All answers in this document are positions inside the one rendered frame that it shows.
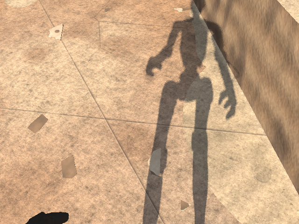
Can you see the left robot hand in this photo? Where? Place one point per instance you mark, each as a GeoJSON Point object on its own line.
{"type": "Point", "coordinates": [49, 218]}

